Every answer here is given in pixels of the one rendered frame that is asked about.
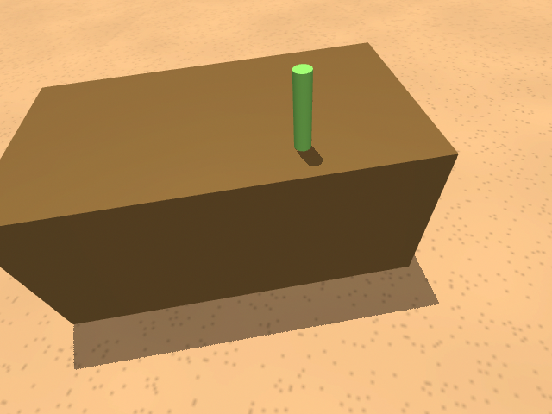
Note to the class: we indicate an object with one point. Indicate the can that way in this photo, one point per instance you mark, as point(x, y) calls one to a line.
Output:
point(302, 84)

